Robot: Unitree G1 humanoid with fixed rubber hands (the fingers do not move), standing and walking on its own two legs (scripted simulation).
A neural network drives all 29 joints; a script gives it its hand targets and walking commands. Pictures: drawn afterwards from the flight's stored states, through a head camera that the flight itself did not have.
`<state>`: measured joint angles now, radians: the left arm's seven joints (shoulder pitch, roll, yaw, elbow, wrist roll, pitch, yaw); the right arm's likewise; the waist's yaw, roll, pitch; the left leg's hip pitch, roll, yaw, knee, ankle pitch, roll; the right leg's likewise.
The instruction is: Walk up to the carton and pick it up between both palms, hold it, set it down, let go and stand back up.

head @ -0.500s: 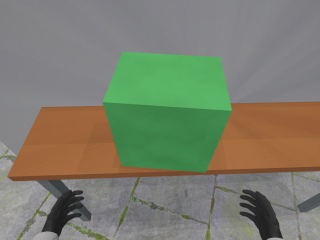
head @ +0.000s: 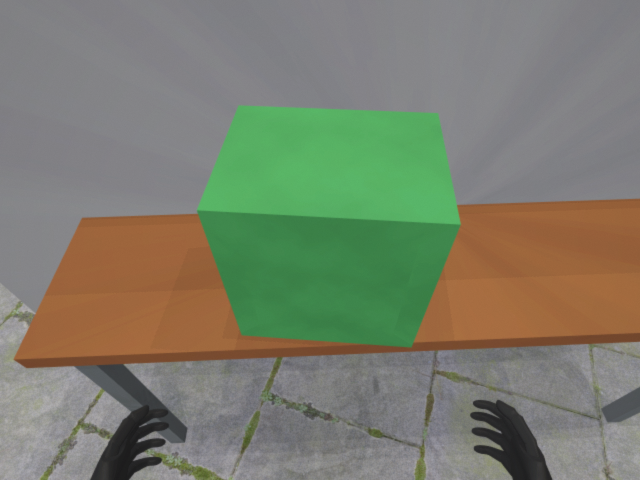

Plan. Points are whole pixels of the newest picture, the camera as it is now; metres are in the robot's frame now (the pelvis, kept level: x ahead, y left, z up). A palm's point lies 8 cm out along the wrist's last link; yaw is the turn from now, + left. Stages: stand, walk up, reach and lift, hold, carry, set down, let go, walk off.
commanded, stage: set down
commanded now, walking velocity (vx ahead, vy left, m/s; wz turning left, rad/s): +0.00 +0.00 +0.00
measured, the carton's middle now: (330, 234) +0.45 +0.00 +0.04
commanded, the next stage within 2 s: let go in 0.30 s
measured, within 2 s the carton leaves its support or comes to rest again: neither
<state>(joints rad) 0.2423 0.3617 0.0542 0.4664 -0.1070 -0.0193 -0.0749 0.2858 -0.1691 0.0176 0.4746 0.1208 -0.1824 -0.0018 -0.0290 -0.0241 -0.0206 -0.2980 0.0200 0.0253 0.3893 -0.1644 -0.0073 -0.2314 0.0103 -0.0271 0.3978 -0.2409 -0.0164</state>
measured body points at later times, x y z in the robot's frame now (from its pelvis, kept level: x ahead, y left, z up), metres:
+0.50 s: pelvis +0.00 +0.00 +0.00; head +0.03 +0.01 +0.45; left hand +0.18 +0.26 -0.08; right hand +0.17 -0.22 -0.08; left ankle +0.02 +0.12 -0.74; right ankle -0.03 -0.10 -0.74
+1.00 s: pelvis +0.00 +0.00 -0.01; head +0.00 +0.02 +0.44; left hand +0.14 +0.27 -0.11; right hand +0.15 -0.26 -0.09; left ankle +0.02 +0.12 -0.74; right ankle -0.03 -0.10 -0.74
